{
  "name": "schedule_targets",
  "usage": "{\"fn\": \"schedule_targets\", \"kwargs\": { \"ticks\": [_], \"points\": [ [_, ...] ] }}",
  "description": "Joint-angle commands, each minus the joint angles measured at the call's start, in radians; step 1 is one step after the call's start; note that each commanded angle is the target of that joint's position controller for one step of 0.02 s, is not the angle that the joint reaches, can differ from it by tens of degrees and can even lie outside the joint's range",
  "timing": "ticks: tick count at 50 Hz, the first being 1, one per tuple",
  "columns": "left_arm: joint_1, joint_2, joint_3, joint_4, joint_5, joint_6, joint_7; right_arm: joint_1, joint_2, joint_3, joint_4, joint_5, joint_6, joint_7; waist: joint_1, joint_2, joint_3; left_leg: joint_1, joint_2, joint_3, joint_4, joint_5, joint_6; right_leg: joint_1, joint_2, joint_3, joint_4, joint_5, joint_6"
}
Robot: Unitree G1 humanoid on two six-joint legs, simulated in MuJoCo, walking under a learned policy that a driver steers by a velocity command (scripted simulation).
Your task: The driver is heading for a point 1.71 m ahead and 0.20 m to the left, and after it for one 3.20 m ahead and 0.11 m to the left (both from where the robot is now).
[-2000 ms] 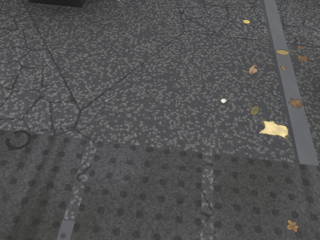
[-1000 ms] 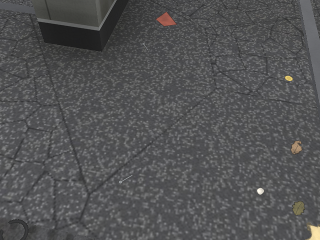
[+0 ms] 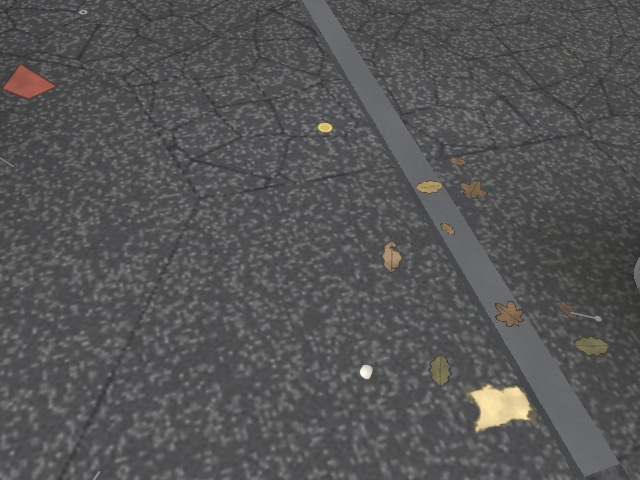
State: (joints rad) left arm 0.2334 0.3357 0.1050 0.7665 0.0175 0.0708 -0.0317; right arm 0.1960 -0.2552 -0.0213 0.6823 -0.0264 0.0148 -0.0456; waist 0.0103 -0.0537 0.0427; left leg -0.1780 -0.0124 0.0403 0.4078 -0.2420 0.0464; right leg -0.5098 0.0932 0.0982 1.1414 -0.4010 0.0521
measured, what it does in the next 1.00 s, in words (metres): steps on the spot: right foot, then left foot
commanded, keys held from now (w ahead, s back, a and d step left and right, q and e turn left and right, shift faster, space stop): e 0.02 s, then no key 0.98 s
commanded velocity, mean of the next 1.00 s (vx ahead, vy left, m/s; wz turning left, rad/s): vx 0.00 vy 0.00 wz -0.15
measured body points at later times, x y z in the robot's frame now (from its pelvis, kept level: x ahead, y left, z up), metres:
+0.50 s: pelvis -0.01 -0.04 +0.00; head +0.01 -0.06 +0.45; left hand +0.17 +0.18 -0.10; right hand +0.05 -0.31 -0.14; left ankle -0.01 +0.10 -0.72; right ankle -0.02 -0.12 -0.74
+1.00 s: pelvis -0.01 -0.01 +0.00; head +0.00 -0.01 +0.45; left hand +0.06 +0.24 -0.15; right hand +0.03 -0.27 -0.14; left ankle -0.01 +0.09 -0.74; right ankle -0.02 -0.12 -0.74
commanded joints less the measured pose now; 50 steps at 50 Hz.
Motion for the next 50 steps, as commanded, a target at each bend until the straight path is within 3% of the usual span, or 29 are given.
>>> {"fn": "schedule_targets", "kwargs": {
  "ticks": [1, 6, 8, 10, 11, 12, 13, 14, 15, 16, 18, 19, 22, 26, 27, 28, 29, 30, 32, 34, 37, 50],
  "points": [
    [-0.052, 0.056, 0.003, -0.089, -0.007, -0.001, -0.011, 0.064, -0.158, -0.048, -0.049, 0.000, -0.012, -0.001, -0.048, 0.193, -0.056, 0.220, 0.253, -0.147, -0.045, 0.580, 0.166, -0.130, -0.023, -0.042, -0.051, -0.025, 0.023],
    [-0.077, 0.013, -0.024, -0.119, -0.014, 0.000, -0.009, 0.057, -0.175, -0.059, -0.041, -0.001, -0.017, 0.020, -0.048, 0.237, -0.077, 0.148, 0.264, -0.108, -0.008, 0.604, 0.169, 0.065, -0.036, -0.091, -0.314, -0.089, -0.010],
    [-0.068, 0.014, -0.030, -0.124, -0.020, -0.004, -0.001, 0.050, -0.183, -0.062, -0.035, -0.001, -0.014, 0.030, -0.045, 0.265, -0.087, 0.112, 0.258, -0.103, 0.019, 0.620, 0.164, 0.154, -0.027, -0.128, -0.427, -0.084, -0.031],
    [-0.026, 0.002, -0.037, -0.113, -0.014, -0.015, 0.008, 0.037, -0.185, -0.063, -0.025, 0.011, -0.006, 0.035, -0.006, 0.248, -0.091, 0.071, 0.238, -0.086, 0.080, 0.585, 0.132, 0.268, -0.021, -0.149, -0.653, 0.061, -0.057],
    [-0.001, 0.005, -0.041, -0.105, 0.001, -0.029, 0.015, 0.044, -0.176, -0.059, -0.016, 0.020, -0.002, 0.034, 0.018, 0.202, -0.094, 0.005, 0.220, -0.063, 0.124, 0.498, 0.083, 0.380, -0.038, -0.120, -0.839, 0.244, -0.069],
    [0.021, 0.065, -0.035, -0.110, 0.024, -0.045, 0.022, 0.086, -0.123, -0.044, -0.024, 0.019, -0.001, 0.036, 0.010, 0.038, -0.152, -0.133, 0.170, -0.014, 0.252, 0.241, 0.016, 0.555, -0.210, 0.101, -0.905, 0.328, -0.096],
    [-0.019, 0.155, -0.026, -0.132, 0.008, -0.056, 0.030, 0.086, -0.029, -0.013, -0.070, 0.017, 0.004, 0.039, -0.017, -0.197, -0.131, -0.277, 0.029, 0.050, 0.329, -0.317, -0.044, 0.529, -0.459, 0.348, -0.856, 0.774, -0.235],
    [0.031, 0.092, -0.033, -0.109, -0.004, -0.065, 0.037, 0.036, -0.093, -0.026, -0.050, 0.018, 0.024, 0.026, 0.049, -0.113, -0.149, -0.214, 0.062, -0.046, 0.426, -0.386, -0.051, 0.471, -0.454, 0.296, -0.817, 0.791, -0.323],
    [-0.017, 0.042, -0.054, -0.106, -0.002, -0.069, 0.040, 0.030, -0.102, -0.030, -0.044, 0.025, 0.031, 0.030, 0.013, -0.092, -0.105, -0.229, 0.059, -0.061, 0.457, -0.351, -0.051, 0.447, -0.404, 0.233, -0.827, 0.738, -0.320],
    [-0.074, 0.010, -0.068, -0.109, 0.002, -0.068, 0.044, 0.035, -0.109, -0.033, -0.027, 0.024, 0.031, 0.034, -0.009, -0.075, -0.072, -0.226, 0.065, -0.070, 0.438, -0.294, -0.053, 0.418, -0.351, 0.178, -0.844, 0.663, -0.280],
    [-0.097, 0.013, -0.071, -0.104, -0.003, -0.071, 0.054, 0.076, -0.124, -0.041, 0.003, 0.007, 0.033, 0.040, -0.027, -0.108, -0.066, -0.202, 0.050, -0.050, 0.424, -0.217, -0.065, 0.422, -0.284, 0.106, -0.835, 0.732, -0.241],
    [-0.086, 0.010, -0.074, -0.098, -0.003, -0.073, 0.053, 0.094, -0.116, -0.039, 0.017, 0.006, 0.034, 0.042, -0.028, -0.087, -0.085, -0.180, 0.041, -0.044, 0.420, -0.204, -0.070, 0.425, -0.275, 0.086, -0.826, 0.764, -0.239],
    [-0.081, 0.005, -0.076, -0.081, 0.000, -0.077, 0.049, 0.081, -0.075, -0.025, 0.029, 0.015, 0.039, 0.041, -0.020, -0.072, -0.080, -0.127, 0.034, -0.035, 0.320, -0.188, -0.075, 0.393, -0.261, 0.070, -0.824, 0.665, -0.235],
    [-0.082, 0.008, -0.073, -0.054, 0.001, -0.073, 0.049, 0.085, -0.063, -0.019, 0.051, 0.017, 0.039, 0.026, -0.020, -0.075, -0.058, -0.042, 0.015, -0.015, 0.119, -0.101, -0.061, 0.333, -0.252, 0.107, -0.809, 0.476, -0.227],
    [-0.096, 0.007, -0.073, -0.049, -0.006, -0.073, 0.051, 0.104, -0.051, -0.014, 0.064, 0.014, 0.032, 0.022, -0.040, -0.053, -0.060, 0.027, 0.017, -0.013, 0.012, 0.015, -0.053, 0.298, -0.238, 0.106, -0.797, 0.407, -0.204],
    [-0.089, -0.006, -0.077, -0.043, -0.010, -0.076, 0.053, 0.104, -0.065, -0.013, 0.069, 0.004, 0.020, 0.018, -0.042, -0.019, -0.066, 0.104, 0.055, -0.062, -0.042, 0.121, -0.046, 0.244, -0.227, 0.115, -0.797, 0.328, -0.168],
    [-0.075, -0.024, -0.082, -0.038, -0.007, -0.080, 0.053, 0.110, -0.094, -0.014, 0.067, -0.007, 0.006, 0.015, -0.034, 0.023, -0.072, 0.150, 0.131, -0.143, -0.068, 0.175, -0.035, 0.204, -0.199, 0.107, -0.780, 0.252, -0.139],
    [-0.025, -0.036, -0.078, -0.027, -0.010, -0.077, 0.047, 0.058, -0.151, -0.027, 0.072, 0.006, -0.001, 0.019, 0.030, 0.128, -0.028, 0.054, 0.151, -0.165, -0.033, 0.196, -0.009, 0.236, -0.121, 0.048, -0.816, 0.195, -0.122],
    [-0.052, -0.010, -0.071, 0.011, -0.004, -0.071, 0.049, 0.045, -0.090, -0.015, 0.080, 0.012, -0.012, 0.032, -0.011, 0.125, -0.007, -0.053, 0.120, -0.144, -0.067, 0.076, -0.013, 0.345, -0.122, 0.036, -0.799, 0.227, -0.115],
    [-0.049, 0.001, -0.065, 0.031, -0.006, -0.072, 0.048, 0.055, -0.084, -0.011, 0.097, 0.011, -0.017, 0.026, -0.013, 0.130, -0.021, -0.033, 0.104, -0.131, -0.074, 0.092, -0.019, 0.361, -0.135, 0.041, -0.784, 0.287, -0.121],
    [-0.032, -0.013, -0.068, 0.070, -0.008, -0.079, 0.051, 0.064, -0.083, -0.011, 0.118, 0.014, -0.021, 0.021, -0.016, 0.091, -0.035, 0.010, 0.107, -0.130, -0.068, 0.117, -0.012, 0.345, -0.138, 0.041, -0.800, 0.301, -0.114],
    [0.025, -0.013, -0.073, 0.234, -0.010, -0.073, 0.065, 0.077, -0.072, 0.000, 0.237, 0.014, -0.022, 0.013, -0.013, 0.060, -0.009, 0.019, 0.110, -0.137, -0.095, 0.115, 0.007, 0.354, -0.147, 0.036, -0.831, 0.317, -0.097]
  ]
}}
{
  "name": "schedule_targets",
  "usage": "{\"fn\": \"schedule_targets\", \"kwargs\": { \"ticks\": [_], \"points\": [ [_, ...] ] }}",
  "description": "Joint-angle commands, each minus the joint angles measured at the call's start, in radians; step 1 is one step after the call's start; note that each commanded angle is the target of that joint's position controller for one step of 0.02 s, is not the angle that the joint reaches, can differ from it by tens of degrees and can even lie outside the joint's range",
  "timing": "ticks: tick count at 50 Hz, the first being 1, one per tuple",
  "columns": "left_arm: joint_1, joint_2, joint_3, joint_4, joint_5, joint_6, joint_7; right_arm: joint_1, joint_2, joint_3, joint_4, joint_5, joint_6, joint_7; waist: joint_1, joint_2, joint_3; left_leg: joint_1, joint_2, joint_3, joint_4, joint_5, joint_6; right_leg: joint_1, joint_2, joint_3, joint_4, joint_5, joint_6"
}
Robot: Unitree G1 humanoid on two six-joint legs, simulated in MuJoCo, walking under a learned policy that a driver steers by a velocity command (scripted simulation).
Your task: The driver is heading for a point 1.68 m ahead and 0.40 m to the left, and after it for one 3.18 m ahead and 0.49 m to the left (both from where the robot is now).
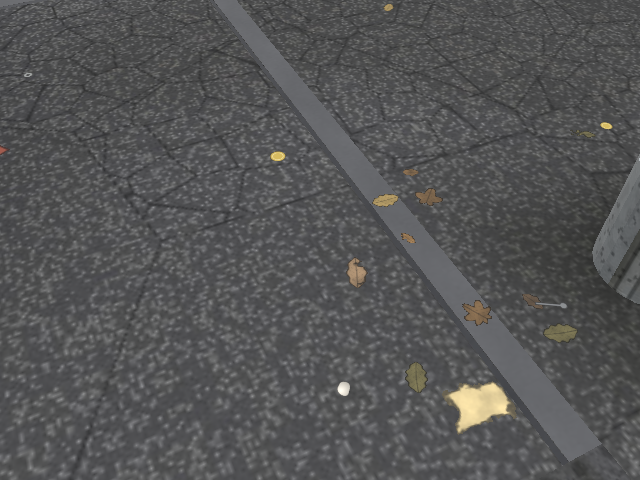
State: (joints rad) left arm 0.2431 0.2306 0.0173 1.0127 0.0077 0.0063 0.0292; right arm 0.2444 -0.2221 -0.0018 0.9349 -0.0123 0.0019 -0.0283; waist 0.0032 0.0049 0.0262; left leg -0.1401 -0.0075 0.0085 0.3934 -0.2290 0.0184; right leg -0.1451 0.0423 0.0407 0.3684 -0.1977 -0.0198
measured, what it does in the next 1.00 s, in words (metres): walks ahead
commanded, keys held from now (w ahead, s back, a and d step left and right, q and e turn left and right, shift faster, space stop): no key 0.36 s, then w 0.52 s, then w+q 0.12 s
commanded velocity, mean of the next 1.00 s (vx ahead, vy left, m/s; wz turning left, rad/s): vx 0.21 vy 0.00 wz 0.01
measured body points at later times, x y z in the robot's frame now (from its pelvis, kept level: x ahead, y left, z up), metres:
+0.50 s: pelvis +0.01 +0.00 +0.00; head +0.01 +0.00 +0.45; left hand +0.01 +0.24 -0.16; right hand +0.00 -0.24 -0.16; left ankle -0.01 +0.11 -0.74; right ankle +0.00 -0.10 -0.74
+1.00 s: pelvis +0.20 -0.04 -0.01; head +0.23 -0.05 +0.44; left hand +0.08 +0.18 -0.15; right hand +0.37 -0.26 -0.14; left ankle +0.34 +0.07 -0.70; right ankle +0.05 -0.11 -0.75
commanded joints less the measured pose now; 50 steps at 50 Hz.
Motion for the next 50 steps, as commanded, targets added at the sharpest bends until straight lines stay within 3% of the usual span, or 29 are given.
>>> {"fn": "schedule_targets", "kwargs": {
  "ticks": [1, 18, 19, 21, 23, 24, 25, 26, 28, 30, 31, 32, 33, 34, 35, 36, 38, 41, 45, 48, 50],
  "points": [
    [0.018, 0.091, 0.013, -0.002, -0.001, -0.008, 0.005, 0.030, -0.103, -0.019, -0.006, 0.000, -0.009, -0.005, -0.005, 0.003, 0.009, -0.020, 0.104, -0.105, -0.082, 0.102, 0.035, -0.009, -0.097, 0.093, -0.059, 0.113, -0.024],
    [0.059, 0.047, -0.008, 0.112, -0.002, -0.006, 0.014, 0.081, -0.058, 0.002, 0.115, 0.001, -0.010, -0.012, -0.003, 0.004, 0.029, -0.032, 0.096, -0.103, -0.089, 0.103, 0.038, -0.009, -0.104, 0.081, -0.056, 0.116, -0.020],
    [0.069, 0.040, -0.010, 0.118, -0.001, -0.006, 0.014, 0.093, -0.055, 0.003, 0.122, 0.000, -0.009, -0.012, -0.005, 0.006, 0.008, -0.025, 0.088, -0.103, -0.100, 0.006, 0.040, -0.005, -0.094, 0.074, -0.058, 0.040, -0.022],
    [0.074, 0.053, -0.002, 0.112, 0.003, -0.001, 0.012, 0.107, -0.096, -0.016, 0.126, -0.002, 0.002, -0.010, -0.011, 0.041, 0.032, -0.052, 0.073, -0.130, -0.106, -0.310, 0.073, -0.070, -0.039, 0.033, 0.018, -0.222, -0.044],
    [0.034, 0.042, 0.001, 0.082, 0.018, 0.001, 0.000, 0.156, -0.118, -0.032, 0.131, -0.003, 0.012, -0.004, -0.039, 0.090, 0.118, -0.073, 0.145, -0.260, -0.176, -0.582, 0.136, -0.239, -0.003, 0.002, 0.133, -0.375, -0.058],
    [0.014, 0.008, -0.006, 0.062, 0.025, -0.006, -0.008, 0.196, -0.128, -0.040, 0.144, -0.004, 0.013, -0.004, -0.050, 0.137, 0.136, -0.054, 0.217, -0.358, -0.234, -0.647, 0.177, -0.292, 0.010, -0.048, 0.231, -0.322, -0.053],
    [-0.005, -0.005, -0.009, 0.044, 0.034, -0.018, -0.015, 0.213, -0.128, -0.046, 0.152, -0.005, 0.009, -0.004, -0.053, 0.153, 0.154, -0.065, 0.286, -0.431, -0.276, -0.635, 0.213, -0.310, -0.018, -0.076, 0.313, -0.245, -0.049],
    [-0.018, 0.007, -0.005, 0.029, 0.031, -0.029, -0.021, 0.208, -0.122, -0.049, 0.151, -0.010, 0.002, -0.002, -0.048, 0.134, 0.152, -0.069, 0.313, -0.455, -0.298, -0.580, 0.230, -0.329, -0.044, -0.067, 0.365, -0.234, -0.050],
    [-0.012, 0.021, 0.003, 0.010, 0.022, -0.051, -0.033, 0.171, -0.130, -0.057, 0.137, -0.015, -0.016, 0.003, -0.022, 0.106, 0.121, -0.047, 0.300, -0.402, -0.286, -0.464, 0.222, -0.323, -0.064, -0.059, 0.365, -0.269, -0.056],
    [0.057, 0.001, 0.004, 0.020, 0.011, -0.065, -0.039, 0.103, -0.131, -0.062, 0.119, -0.002, -0.025, 0.007, 0.032, 0.111, 0.111, -0.148, 0.232, -0.283, -0.229, -0.401, 0.184, -0.144, -0.044, -0.097, 0.202, -0.203, -0.068],
    [0.140, -0.012, 0.006, 0.052, 0.006, -0.070, -0.036, 0.067, -0.121, -0.063, 0.108, 0.004, -0.026, 0.010, 0.071, 0.092, 0.108, -0.248, 0.184, -0.219, -0.168, -0.395, 0.163, 0.022, -0.008, -0.131, 0.094, -0.119, -0.070],
    [0.227, 0.000, 0.015, 0.087, 0.008, -0.071, -0.029, 0.050, -0.101, -0.060, 0.097, 0.001, -0.030, 0.012, 0.098, 0.043, 0.102, -0.348, 0.133, -0.166, -0.065, -0.378, 0.143, 0.169, 0.010, -0.116, 0.031, -0.117, -0.068],
    [0.330, 0.058, 0.030, 0.104, 0.021, -0.079, -0.018, 0.026, -0.049, -0.044, 0.073, -0.004, -0.040, 0.017, 0.136, -0.124, 0.072, -0.465, 0.048, -0.055, 0.191, -0.318, 0.107, 0.290, -0.163, 0.138, -0.113, -0.288, -0.086],
    [0.434, 0.165, 0.055, 0.114, 0.014, -0.079, -0.016, 0.009, 0.010, -0.028, 0.031, -0.006, -0.049, 0.025, 0.149, -0.312, 0.040, -0.624, -0.051, 0.067, 0.473, -0.317, 0.077, 0.337, -0.393, 0.551, -0.290, -0.583, -0.163],
    [0.385, 0.142, 0.053, 0.117, 0.017, -0.069, -0.013, -0.004, -0.073, -0.047, 0.023, -0.032, -0.051, 0.033, 0.103, -0.195, 0.107, -0.642, 0.007, -0.002, 0.635, -0.295, 0.092, 0.221, -0.431, 0.608, -0.290, -0.628, -0.217],
    [0.282, 0.101, 0.042, 0.078, 0.017, -0.076, -0.019, -0.024, -0.071, -0.048, 0.022, -0.028, -0.057, 0.046, 0.053, -0.093, 0.156, -0.652, 0.050, -0.031, 0.682, -0.193, 0.096, 0.153, -0.389, 0.516, -0.283, -0.551, -0.207],
    [0.207, 0.068, 0.032, 0.047, 0.010, -0.098, -0.021, -0.003, -0.048, -0.046, 0.040, -0.020, -0.070, 0.062, 0.008, -0.051, 0.130, -0.599, 0.085, -0.028, 0.662, -0.051, 0.075, 0.138, -0.304, 0.335, -0.296, -0.279, -0.169],
    [0.273, 0.032, 0.017, 0.074, 0.007, -0.117, -0.015, -0.019, -0.045, -0.049, 0.034, -0.025, -0.057, 0.069, 0.003, -0.066, 0.079, -0.595, 0.077, 0.024, 0.649, 0.022, 0.042, 0.199, -0.244, 0.169, -0.260, 0.104, -0.150],
    [0.321, 0.028, 0.006, 0.091, 0.009, -0.120, -0.013, -0.189, -0.023, -0.039, -0.040, -0.016, -0.043, 0.067, 0.023, -0.083, 0.102, -0.617, 0.053, 0.084, 0.528, 0.077, 0.017, 0.183, -0.217, 0.055, -0.241, 0.400, -0.153],
    [0.327, 0.031, 0.001, 0.095, 0.014, -0.121, -0.006, -0.293, 0.002, -0.021, -0.083, -0.006, -0.041, 0.067, 0.040, -0.099, 0.125, -0.514, 0.021, 0.127, 0.332, 0.137, 0.037, 0.141, -0.204, -0.031, -0.251, 0.489, -0.132],
    [0.327, 0.041, 0.000, 0.101, 0.015, -0.124, 0.000, -0.303, -0.011, -0.022, -0.096, -0.005, -0.040, 0.064, 0.030, -0.106, 0.122, -0.427, -0.004, 0.146, 0.252, 0.146, 0.075, 0.159, -0.226, -0.070, -0.232, 0.630, -0.120]
  ]
}}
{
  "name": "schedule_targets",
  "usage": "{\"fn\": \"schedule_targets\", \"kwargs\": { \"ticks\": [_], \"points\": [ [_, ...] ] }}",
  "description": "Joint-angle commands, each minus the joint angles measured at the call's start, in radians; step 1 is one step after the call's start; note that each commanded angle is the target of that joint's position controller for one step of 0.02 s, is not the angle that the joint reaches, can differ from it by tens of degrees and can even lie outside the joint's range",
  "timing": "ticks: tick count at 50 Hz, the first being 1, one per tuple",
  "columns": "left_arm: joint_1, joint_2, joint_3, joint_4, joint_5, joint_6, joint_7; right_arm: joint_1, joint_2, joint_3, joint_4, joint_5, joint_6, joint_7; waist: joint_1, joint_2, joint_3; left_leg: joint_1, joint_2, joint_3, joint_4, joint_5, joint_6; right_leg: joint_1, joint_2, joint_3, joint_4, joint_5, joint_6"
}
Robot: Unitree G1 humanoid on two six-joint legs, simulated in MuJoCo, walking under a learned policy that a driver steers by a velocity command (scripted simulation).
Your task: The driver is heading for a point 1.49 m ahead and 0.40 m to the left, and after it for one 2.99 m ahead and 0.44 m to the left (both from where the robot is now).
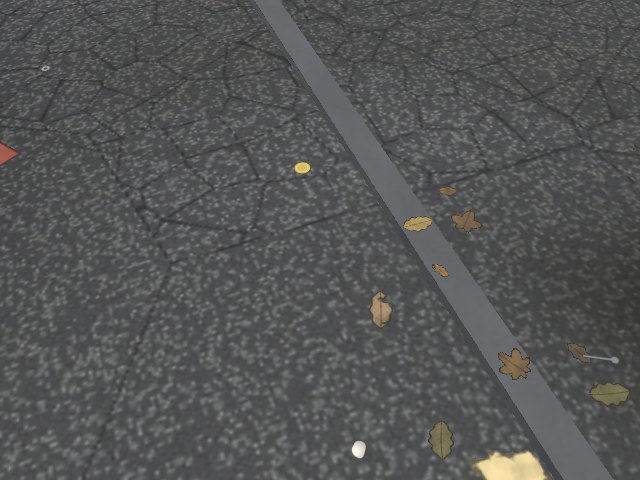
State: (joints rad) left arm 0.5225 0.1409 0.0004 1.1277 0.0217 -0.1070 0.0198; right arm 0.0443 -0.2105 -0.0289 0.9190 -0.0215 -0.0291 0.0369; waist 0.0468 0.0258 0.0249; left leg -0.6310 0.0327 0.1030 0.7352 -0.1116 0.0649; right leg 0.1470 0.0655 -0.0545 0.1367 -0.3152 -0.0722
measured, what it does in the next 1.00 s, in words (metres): walks ahead, turning left: left foot, then right foot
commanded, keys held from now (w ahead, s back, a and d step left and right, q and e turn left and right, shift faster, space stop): w+q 0.66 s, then q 0.10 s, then no key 0.24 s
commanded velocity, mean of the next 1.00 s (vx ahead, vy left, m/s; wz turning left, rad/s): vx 0.41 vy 0.00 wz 0.46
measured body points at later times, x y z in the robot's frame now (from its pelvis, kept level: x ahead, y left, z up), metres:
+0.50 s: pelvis +0.29 +0.03 +0.01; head +0.32 +0.06 +0.46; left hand +0.44 +0.30 -0.10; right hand +0.30 -0.23 -0.12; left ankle +0.19 +0.06 -0.74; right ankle +0.49 -0.09 -0.67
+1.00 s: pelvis +0.51 +0.06 +0.01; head +0.56 +0.08 +0.46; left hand +0.40 +0.31 -0.12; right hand +0.77 -0.08 -0.11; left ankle +0.53 +0.21 -0.69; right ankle +0.55 -0.03 -0.74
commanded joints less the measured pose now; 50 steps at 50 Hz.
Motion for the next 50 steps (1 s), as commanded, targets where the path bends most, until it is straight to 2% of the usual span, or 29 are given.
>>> {"fn": "schedule_targets", "kwargs": {
  "ticks": [1, 3, 4, 5, 6, 7, 8, 9, 10, 12, 15, 17, 22, 27, 29, 30, 31, 32, 33, 34, 35, 36, 37, 38, 40, 42, 46, 48, 50],
  "points": [
    [0.035, 0.140, 0.018, -0.015, 0.000, -0.014, 0.012, -0.079, -0.037, 0.000, -0.077, 0.005, -0.011, -0.005, -0.033, -0.129, 0.102, 0.117, -0.064, 0.059, -0.111, 0.025, 0.052, -0.108, -0.258, 0.002, 0.047, 0.898, -0.057],
    [0.005, 0.171, 0.027, -0.023, 0.001, -0.012, 0.022, 0.057, -0.074, -0.018, -0.040, 0.003, -0.021, -0.014, -0.101, -0.137, 0.014, 0.260, -0.117, 0.071, -0.123, -0.018, 0.096, -0.056, -0.273, -0.037, 0.249, 1.160, -0.039],
    [-0.014, 0.188, 0.033, -0.031, 0.003, -0.005, 0.024, 0.188, -0.093, -0.032, 0.005, 0.003, -0.028, -0.019, -0.151, -0.142, -0.056, 0.376, -0.138, 0.062, -0.155, -0.028, 0.119, -0.050, -0.278, -0.045, 0.413, 1.181, -0.035],
    [-0.032, 0.203, 0.038, -0.040, 0.000, 0.000, 0.022, 0.315, -0.115, -0.048, 0.047, -0.006, -0.032, -0.024, -0.210, -0.127, -0.113, 0.542, -0.127, 0.032, -0.224, -0.012, 0.145, -0.128, -0.261, -0.067, 0.613, 1.054, -0.027],
    [-0.036, 0.181, 0.033, -0.070, 0.000, 0.000, 0.016, 0.439, -0.190, -0.073, 0.069, -0.023, -0.029, -0.032, -0.246, -0.042, -0.190, 0.740, 0.058, -0.215, -0.238, -0.155, 0.200, -0.325, -0.213, -0.084, 0.919, 0.697, -0.019],
    [0.024, 0.100, 0.031, -0.105, -0.020, -0.005, -0.005, 0.410, -0.252, -0.091, 0.053, -0.014, -0.013, -0.031, -0.155, 0.211, -0.265, 0.952, 0.322, -0.825, -0.398, -0.152, 0.385, -0.712, 0.028, -0.031, 1.337, -0.155, 0.032],
    [-0.063, 0.164, 0.040, -0.142, -0.002, -0.012, -0.012, 0.317, -0.240, -0.091, 0.042, 0.016, -0.009, -0.021, -0.138, 0.063, -0.209, 0.893, 0.298, -0.849, -0.485, -0.235, 0.391, -0.842, -0.035, 0.115, 1.382, -0.092, 0.008],
    [-0.172, 0.182, 0.044, -0.183, -0.003, -0.024, -0.017, 0.246, -0.188, -0.078, 0.025, 0.018, -0.012, -0.023, -0.123, 0.001, -0.090, 0.762, 0.280, -0.710, -0.506, -0.211, 0.355, -0.872, -0.089, 0.124, 1.327, -0.002, 0.002],
    [-0.198, 0.180, 0.047, -0.194, -0.004, -0.031, -0.017, 0.220, -0.132, -0.065, 0.029, 0.013, -0.018, -0.024, -0.079, -0.085, -0.012, 0.619, 0.243, -0.610, -0.532, -0.080, 0.311, -0.823, -0.125, 0.117, 1.236, 0.044, 0.004],
    [-0.204, 0.153, 0.046, -0.213, 0.018, 0.000, -0.018, 0.208, -0.096, -0.049, 0.030, 0.010, -0.035, -0.035, -0.019, -0.093, 0.014, 0.463, 0.152, -0.466, -0.537, 0.099, 0.257, -0.710, -0.155, 0.122, 1.119, 0.035, 0.034],
    [-0.227, 0.128, 0.043, -0.246, 0.029, 0.043, -0.023, 0.271, -0.132, -0.053, 0.039, 0.018, -0.055, -0.039, -0.007, -0.047, 0.018, 0.403, 0.102, -0.386, -0.544, 0.191, 0.245, -0.701, -0.160, 0.086, 0.985, 0.041, 0.076],
    [-0.334, 0.139, 0.044, -0.294, 0.030, 0.054, -0.027, 0.310, -0.150, -0.057, 0.035, 0.021, -0.053, -0.039, -0.032, -0.019, 0.044, 0.398, 0.078, -0.375, -0.562, 0.193, 0.221, -0.755, -0.163, 0.062, 0.879, 0.124, 0.102],
    [-0.548, 0.149, 0.039, -0.384, 0.018, 0.060, -0.039, 0.434, -0.148, -0.058, 0.032, 0.019, -0.038, -0.041, -0.120, 0.025, 0.027, 0.539, 0.052, -0.387, -0.511, 0.328, 0.135, -0.830, -0.127, 0.048, 0.656, 0.305, 0.118],
    [-0.684, 0.159, 0.025, -0.459, 0.007, 0.049, -0.043, 0.494, -0.161, -0.062, 0.018, 0.003, -0.029, -0.054, -0.161, 0.051, 0.026, 0.688, 0.074, -0.444, -0.432, 0.442, 0.144, -0.847, -0.079, 0.049, 0.511, 0.276, 0.098],
    [-0.657, 0.177, 0.027, -0.471, 0.002, 0.039, -0.042, 0.464, -0.178, -0.067, 0.002, -0.001, -0.030, -0.062, -0.131, 0.064, 0.021, 0.685, 0.085, -0.465, -0.390, 0.486, 0.127, -0.744, -0.063, 0.064, 0.428, 0.249, 0.076],
    [-0.584, 0.194, 0.033, -0.456, 0.000, 0.033, -0.036, 0.418, -0.192, -0.071, -0.014, 0.000, -0.032, -0.063, -0.087, 0.069, -0.001, 0.642, 0.073, -0.454, -0.341, 0.566, 0.103, -0.611, -0.041, 0.062, 0.380, 0.212, 0.059],
    [-0.473, 0.224, 0.046, -0.423, -0.002, 0.026, -0.027, 0.393, -0.205, -0.074, -0.024, 0.001, -0.038, -0.057, -0.042, 0.064, -0.060, 0.611, 0.050, -0.449, -0.239, 0.653, 0.081, -0.448, -0.014, 0.053, 0.354, 0.190, 0.040],
    [-0.325, 0.257, 0.059, -0.390, 0.002, 0.012, -0.014, 0.366, -0.208, -0.074, -0.033, 0.011, -0.049, -0.045, 0.036, 0.028, -0.140, 0.537, 0.002, -0.414, -0.061, 0.611, 0.059, -0.233, -0.052, 0.077, 0.298, 0.238, 0.010],
    [-0.163, 0.331, 0.078, -0.383, 0.029, 0.006, 0.006, 0.368, -0.148, -0.059, -0.072, 0.027, -0.059, -0.036, 0.087, -0.060, -0.289, 0.395, -0.050, -0.363, 0.194, 0.297, 0.045, 0.012, -0.278, 0.290, 0.295, 0.063, -0.036],
    [-0.178, 0.404, 0.095, -0.393, 0.047, 0.019, 0.006, 0.513, -0.051, -0.042, -0.092, 0.068, -0.047, -0.045, 0.000, -0.302, -0.404, 0.102, -0.205, -0.238, 0.480, -0.478, 0.008, 0.222, -0.561, 0.730, 0.235, 0.195, -0.176],
    [-0.230, 0.318, 0.090, -0.403, 0.024, 0.034, 0.001, 0.497, -0.162, -0.057, -0.067, 0.026, -0.027, -0.060, -0.022, -0.152, -0.325, 0.024, -0.109, -0.223, 0.573, -0.424, 0.013, 0.108, -0.530, 0.769, 0.223, 0.204, -0.187],
    [-0.298, 0.226, 0.066, -0.415, 0.012, 0.033, -0.001, 0.416, -0.168, -0.064, -0.069, 0.011, -0.018, -0.057, -0.033, -0.053, -0.170, 0.034, -0.079, -0.209, 0.562, -0.334, -0.001, -0.050, -0.477, 0.570, 0.219, 0.369, -0.163],
    [-0.325, 0.185, 0.052, -0.409, 0.012, 0.029, -0.005, 0.373, -0.150, -0.064, -0.079, 0.006, -0.012, -0.052, -0.046, -0.020, -0.100, 0.050, -0.054, -0.195, 0.529, -0.300, -0.014, -0.148, -0.425, 0.414, 0.211, 0.569, -0.139],
    [-0.311, 0.172, 0.046, -0.399, 0.009, 0.024, -0.004, 0.355, -0.142, -0.067, -0.085, -0.004, -0.001, -0.044, -0.055, -0.060, -0.078, 0.067, -0.032, -0.188, 0.498, -0.292, -0.024, -0.196, -0.384, 0.306, 0.203, 0.689, -0.115],
    [-0.278, 0.174, 0.043, -0.369, -0.001, 0.010, -0.008, 0.356, -0.109, -0.064, -0.095, -0.013, 0.023, -0.026, -0.073, -0.133, -0.065, 0.112, -0.042, -0.176, 0.460, -0.277, -0.039, -0.270, -0.333, 0.196, 0.183, 0.843, -0.104],
    [-0.261, 0.192, 0.049, -0.355, -0.003, 0.000, -0.012, 0.350, -0.092, -0.061, -0.108, -0.010, 0.033, -0.016, -0.088, -0.141, -0.088, 0.109, -0.065, -0.175, 0.431, -0.250, -0.047, -0.275, -0.332, 0.147, 0.175, 0.929, -0.125],
    [-0.282, 0.207, 0.050, -0.346, -0.002, 0.013, -0.014, 0.248, -0.074, -0.041, -0.148, -0.013, 0.041, -0.004, -0.092, -0.153, -0.080, 0.131, -0.054, -0.145, 0.212, -0.125, -0.055, -0.320, -0.299, 0.040, 0.154, 0.892, -0.119],
    [-0.275, 0.217, 0.052, -0.337, -0.005, 0.020, -0.018, 0.195, -0.063, -0.025, -0.162, -0.010, 0.040, 0.001, -0.076, -0.168, -0.082, 0.222, -0.052, -0.109, 0.069, -0.054, -0.053, -0.353, -0.276, -0.007, 0.156, 0.853, -0.105],
    [-0.241, 0.237, 0.059, -0.320, -0.006, 0.029, -0.022, 0.153, -0.075, -0.019, -0.172, -0.010, 0.039, -0.002, -0.054, -0.168, -0.086, 0.272, -0.055, -0.091, -0.019, -0.047, -0.051, -0.333, -0.284, 0.001, 0.177, 0.807, -0.101]
  ]
}}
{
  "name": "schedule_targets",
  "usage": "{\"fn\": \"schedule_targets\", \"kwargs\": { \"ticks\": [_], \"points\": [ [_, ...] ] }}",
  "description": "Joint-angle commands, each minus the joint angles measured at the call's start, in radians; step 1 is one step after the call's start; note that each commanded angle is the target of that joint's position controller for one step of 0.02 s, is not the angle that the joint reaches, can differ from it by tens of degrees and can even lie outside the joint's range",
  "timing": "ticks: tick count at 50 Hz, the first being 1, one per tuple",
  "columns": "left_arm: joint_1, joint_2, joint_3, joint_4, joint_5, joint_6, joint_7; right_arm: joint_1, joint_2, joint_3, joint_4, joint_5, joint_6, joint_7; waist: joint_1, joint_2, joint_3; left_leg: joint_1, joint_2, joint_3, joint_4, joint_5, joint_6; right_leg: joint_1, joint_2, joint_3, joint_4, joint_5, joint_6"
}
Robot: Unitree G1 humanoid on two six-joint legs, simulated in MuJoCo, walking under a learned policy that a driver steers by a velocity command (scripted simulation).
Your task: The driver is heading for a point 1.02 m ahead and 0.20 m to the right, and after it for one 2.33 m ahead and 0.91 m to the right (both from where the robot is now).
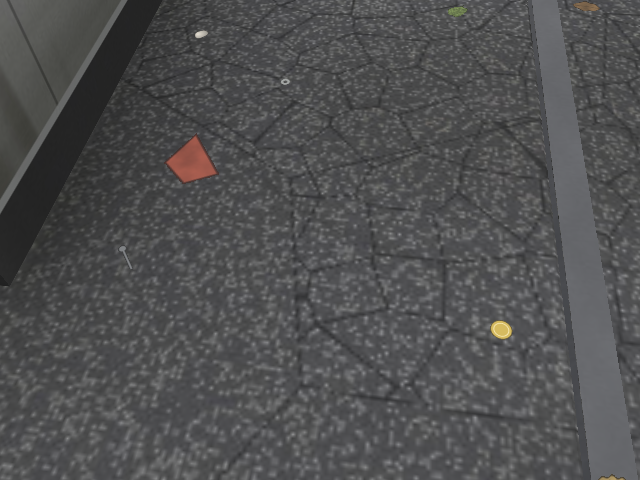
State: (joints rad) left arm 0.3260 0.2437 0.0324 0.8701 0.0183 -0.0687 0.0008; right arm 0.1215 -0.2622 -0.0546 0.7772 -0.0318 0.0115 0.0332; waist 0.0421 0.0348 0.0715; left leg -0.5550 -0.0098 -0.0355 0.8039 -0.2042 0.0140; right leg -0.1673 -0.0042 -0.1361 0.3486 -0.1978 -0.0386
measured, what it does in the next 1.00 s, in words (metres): walks ahead: left foot, then right foot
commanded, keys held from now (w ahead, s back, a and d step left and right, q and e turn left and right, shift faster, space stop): no key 0.40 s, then w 0.16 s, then no key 0.44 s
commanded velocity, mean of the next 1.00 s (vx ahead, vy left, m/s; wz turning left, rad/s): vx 0.10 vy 0.00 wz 0.05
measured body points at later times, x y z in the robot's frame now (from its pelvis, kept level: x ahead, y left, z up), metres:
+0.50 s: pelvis +0.06 +0.01 -0.01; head +0.05 +0.01 +0.44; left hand +0.07 +0.26 -0.15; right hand +0.14 -0.23 -0.15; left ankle +0.09 +0.10 -0.74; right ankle +0.04 -0.11 -0.74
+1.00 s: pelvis +0.14 +0.02 -0.01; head +0.14 +0.02 +0.44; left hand +0.19 +0.25 -0.16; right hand +0.14 -0.20 -0.16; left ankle +0.09 +0.11 -0.75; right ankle +0.15 -0.09 -0.75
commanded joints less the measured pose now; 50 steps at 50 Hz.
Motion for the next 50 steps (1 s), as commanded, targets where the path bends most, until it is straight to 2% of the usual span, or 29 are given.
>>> {"fn": "schedule_targets", "kwargs": {
  "ticks": [1, 4, 5, 6, 7, 8, 9, 12, 15, 18, 20, 21, 23, 26, 28, 31, 32, 33, 34, 35, 36, 38, 40, 43, 46, 47, 48, 49, 50],
  "points": [
    [-0.028, 0.143, 0.030, -0.054, -0.004, -0.003, -0.003, 0.063, -0.031, 0.007, -0.034, 0.000, -0.004, -0.002, -0.041, -0.175, -0.130, 0.209, -0.012, 0.052, -0.126, 0.033, 0.006, -0.001, -0.224, 0.096, -0.018, 0.662, -0.134],
    [-0.015, 0.144, 0.034, -0.037, -0.013, 0.019, 0.004, 0.085, -0.035, 0.011, -0.024, -0.006, -0.025, -0.013, -0.059, -0.135, -0.118, 0.329, -0.010, 0.052, -0.347, 0.098, 0.040, -0.003, -0.217, 0.123, 0.085, 0.463, -0.097],
    [0.028, 0.125, 0.029, -0.028, -0.004, 0.024, 0.005, 0.107, -0.062, 0.008, -0.014, -0.016, -0.038, -0.020, -0.059, -0.059, -0.136, 0.422, 0.042, -0.012, -0.433, 0.228, 0.050, -0.033, -0.179, 0.112, 0.156, 0.320, -0.056],
    [0.100, 0.068, 0.014, -0.047, 0.008, 0.030, 0.005, 0.149, -0.132, -0.001, -0.021, -0.028, -0.049, -0.029, -0.031, 0.106, -0.216, 0.568, 0.275, -0.225, -0.399, 0.598, 0.088, -0.121, -0.121, 0.055, 0.295, -0.064, -0.012],
    [0.146, 0.009, -0.006, -0.031, -0.021, 0.052, 0.010, 0.129, -0.125, 0.003, -0.025, 0.006, -0.040, -0.045, -0.036, 0.208, -0.264, 0.560, 0.394, -0.346, -0.426, 0.693, 0.251, -0.168, -0.021, 0.066, 0.381, -0.402, 0.010],
    [0.078, 0.073, 0.007, -0.028, -0.019, 0.075, 0.018, 0.139, -0.085, 0.011, -0.011, 0.023, -0.034, -0.051, -0.069, 0.129, -0.217, 0.501, 0.360, -0.349, -0.474, 0.514, 0.276, -0.189, -0.018, 0.117, 0.424, -0.443, 0.020],
    [0.021, 0.081, 0.013, -0.042, -0.014, 0.086, 0.018, 0.104, -0.069, 0.020, -0.003, 0.018, -0.030, -0.057, -0.057, 0.115, -0.148, 0.443, 0.315, -0.314, -0.516, 0.380, 0.254, -0.207, -0.018, 0.138, 0.437, -0.411, 0.022],
    [0.044, 0.063, 0.012, -0.002, 0.000, 0.103, 0.018, 0.016, -0.047, 0.031, 0.001, 0.009, -0.026, -0.069, -0.005, 0.107, -0.109, 0.342, 0.217, -0.187, -0.554, 0.294, 0.177, -0.115, -0.019, 0.140, 0.389, -0.281, 0.037],
    [0.053, 0.036, 0.006, 0.028, -0.002, 0.105, 0.023, 0.024, -0.043, 0.031, 0.029, 0.013, -0.031, -0.066, -0.008, 0.075, -0.124, 0.334, 0.190, -0.146, -0.537, 0.252, 0.167, -0.063, -0.008, 0.132, 0.322, -0.229, 0.046],
    [0.055, 0.020, 0.001, 0.053, -0.001, 0.102, 0.030, 0.015, -0.049, 0.025, 0.056, 0.018, -0.022, -0.064, 0.004, 0.071, -0.102, 0.280, 0.164, -0.144, -0.520, 0.051, 0.139, 0.018, 0.001, 0.111, 0.131, -0.076, 0.039],
    [0.047, 0.047, 0.001, 0.059, 0.013, 0.088, 0.032, 0.042, -0.034, 0.026, 0.075, 0.022, -0.017, -0.060, -0.011, 0.028, -0.072, 0.205, 0.136, -0.155, -0.525, -0.136, 0.071, 0.082, -0.072, 0.192, 0.021, 0.016, 0.022],
    [0.041, 0.078, 0.006, 0.062, 0.013, 0.080, 0.027, 0.080, -0.030, 0.022, 0.090, 0.029, -0.011, -0.055, -0.040, -0.012, -0.050, 0.214, 0.080, -0.120, -0.533, -0.235, 0.052, 0.009, -0.094, 0.231, 0.004, -0.160, 0.004],
    [0.040, 0.088, 0.015, 0.079, 0.003, 0.074, 0.016, 0.070, -0.044, 0.012, 0.101, 0.022, -0.004, -0.047, -0.034, -0.127, 0.016, 0.278, 0.012, -0.044, -0.408, -0.305, 0.062, -0.156, -0.091, 0.281, -0.078, -0.501, -0.035],
    [0.047, 0.127, 0.036, 0.088, 0.002, 0.067, 0.021, 0.038, -0.018, 0.008, 0.092, 0.001, -0.022, -0.029, -0.019, -0.234, 0.071, 0.163, -0.049, 0.078, -0.178, -0.170, 0.055, -0.097, -0.233, 0.476, -0.227, -0.596, -0.116],
    [0.034, 0.124, 0.043, 0.087, 0.003, 0.056, 0.019, 0.045, -0.013, 0.006, 0.090, -0.001, -0.044, -0.019, -0.028, -0.192, 0.058, 0.135, -0.007, 0.070, -0.126, -0.159, 0.066, -0.056, -0.274, 0.495, -0.241, -0.506, -0.149],
    [0.003, 0.091, 0.039, 0.101, 0.001, 0.045, 0.020, 0.118, 0.032, 0.014, 0.129, 0.010, -0.069, -0.031, -0.064, -0.158, 0.048, 0.298, -0.037, 0.107, -0.331, -0.119, 0.076, -0.052, -0.185, 0.336, -0.098, -0.150, -0.113],
    [0.016, 0.079, 0.037, 0.110, 0.001, 0.043, 0.022, 0.170, 0.023, 0.009, 0.154, 0.012, -0.074, -0.041, -0.076, -0.146, 0.023, 0.396, -0.042, 0.093, -0.397, -0.063, 0.075, -0.071, -0.160, 0.300, -0.028, -0.030, -0.092],
    [0.022, 0.051, 0.030, 0.112, 0.002, 0.037, 0.024, 0.231, -0.010, 0.001, 0.174, 0.010, -0.081, -0.052, -0.088, -0.096, -0.010, 0.506, 0.028, 0.002, -0.447, -0.007, 0.079, -0.118, -0.126, 0.251, 0.065, 0.005, -0.059],
    [0.035, -0.003, 0.015, 0.093, -0.007, 0.033, 0.020, 0.275, -0.101, -0.016, 0.181, 0.010, -0.085, -0.062, -0.074, 0.065, -0.041, 0.595, 0.183, -0.225, -0.515, 0.037, 0.124, -0.233, -0.019, 0.142, 0.228, -0.107, -0.015],
    [0.041, 0.016, 0.018, 0.089, -0.002, 0.038, 0.022, 0.340, -0.138, -0.026, 0.208, 0.022, -0.074, -0.060, -0.098, 0.166, -0.041, 0.595, 0.320, -0.363, -0.536, 0.221, 0.219, -0.285, 0.025, 0.076, 0.338, -0.286, 0.002],
    [-0.003, 0.048, 0.028, 0.089, 0.001, 0.047, 0.027, 0.342, -0.075, -0.006, 0.212, 0.010, -0.073, -0.060, -0.100, 0.108, -0.018, 0.590, 0.352, -0.376, -0.531, 0.389, 0.257, -0.322, 0.008, 0.116, 0.454, -0.383, 0.001],
    [-0.004, 0.008, 0.019, 0.106, 0.000, 0.055, 0.025, 0.270, -0.046, 0.010, 0.200, 0.005, -0.075, -0.068, -0.055, 0.039, -0.025, 0.547, 0.304, -0.249, -0.523, 0.558, 0.237, -0.294, -0.025, 0.154, 0.517, -0.330, 0.006],
    [0.001, -0.004, 0.014, 0.119, -0.001, 0.058, 0.020, 0.219, -0.020, 0.027, 0.202, 0.007, -0.077, -0.078, -0.021, 0.053, -0.051, 0.514, 0.244, -0.137, -0.511, 0.697, 0.194, -0.209, -0.032, 0.145, 0.447, -0.250, 0.019],
    [-0.004, -0.017, 0.004, 0.138, -0.016, 0.071, 0.029, 0.213, -0.008, 0.043, 0.224, 0.009, -0.070, -0.081, -0.018, 0.086, -0.080, 0.482, 0.186, -0.044, -0.467, 0.760, 0.159, -0.087, 0.000, 0.106, 0.284, -0.157, 0.029],
    [0.008, -0.025, -0.007, 0.161, -0.015, 0.078, 0.041, 0.209, -0.014, 0.047, 0.247, 0.027, -0.056, -0.080, 0.000, 0.064, -0.076, 0.399, 0.164, -0.035, -0.435, 0.549, 0.110, 0.070, -0.007, 0.098, 0.056, 0.100, 0.021],
    [0.006, 0.011, -0.003, 0.163, -0.005, 0.074, 0.043, 0.220, -0.013, 0.046, 0.249, 0.029, -0.055, -0.077, -0.007, 0.031, -0.077, 0.340, 0.142, -0.046, -0.445, 0.340, 0.076, 0.143, -0.059, 0.157, 0.031, 0.210, 0.016],
    [0.002, 0.057, 0.003, 0.155, 0.008, 0.067, 0.043, 0.233, -0.017, 0.042, 0.248, 0.025, -0.053, -0.076, -0.025, -0.013, -0.065, 0.280, 0.106, -0.040, -0.446, 0.127, 0.059, 0.184, -0.133, 0.230, 0.027, 0.317, 0.006],
    [-0.034, 0.072, 0.004, 0.168, -0.004, 0.068, 0.038, 0.311, 0.042, 0.049, 0.275, 0.029, -0.040, -0.074, -0.078, -0.121, -0.019, 0.316, 0.060, -0.020, -0.506, 0.003, 0.054, 0.098, -0.152, 0.238, 0.066, 0.341, -0.035],
    [-0.057, 0.026, -0.003, 0.168, -0.008, 0.069, 0.033, 0.299, 0.035, 0.050, 0.295, 0.020, -0.032, -0.080, -0.056, -0.115, 0.025, 0.353, 0.060, -0.020, -0.507, 0.012, 0.048, 0.043, -0.134, 0.235, 0.059, 0.282, -0.034]
  ]
}}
